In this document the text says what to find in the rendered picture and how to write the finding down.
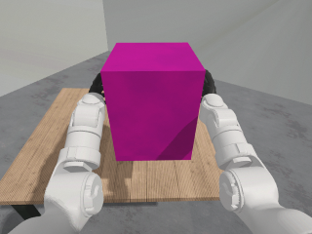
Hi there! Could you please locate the right robot upper arm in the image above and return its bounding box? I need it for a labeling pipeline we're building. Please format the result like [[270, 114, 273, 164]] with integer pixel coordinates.
[[218, 166, 312, 234]]

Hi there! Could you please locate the left robot hand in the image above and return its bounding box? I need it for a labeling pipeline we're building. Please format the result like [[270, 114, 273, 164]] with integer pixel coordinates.
[[89, 73, 106, 104]]

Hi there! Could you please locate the right robot hand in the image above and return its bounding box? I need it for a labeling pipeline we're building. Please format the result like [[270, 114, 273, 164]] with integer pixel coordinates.
[[201, 69, 216, 102]]

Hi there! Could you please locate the carton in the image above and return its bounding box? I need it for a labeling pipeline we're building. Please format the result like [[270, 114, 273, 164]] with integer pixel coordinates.
[[100, 42, 206, 161]]

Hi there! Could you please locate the robot left forearm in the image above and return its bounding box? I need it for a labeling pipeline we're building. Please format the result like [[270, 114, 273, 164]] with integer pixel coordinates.
[[44, 93, 105, 210]]

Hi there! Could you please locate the table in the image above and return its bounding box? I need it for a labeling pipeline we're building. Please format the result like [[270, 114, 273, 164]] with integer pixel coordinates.
[[0, 88, 224, 220]]

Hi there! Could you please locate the left robot upper arm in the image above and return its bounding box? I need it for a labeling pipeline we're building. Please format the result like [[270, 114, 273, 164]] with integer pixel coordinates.
[[8, 172, 104, 234]]

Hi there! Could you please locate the robot right forearm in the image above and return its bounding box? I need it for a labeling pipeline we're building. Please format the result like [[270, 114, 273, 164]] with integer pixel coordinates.
[[199, 94, 279, 201]]

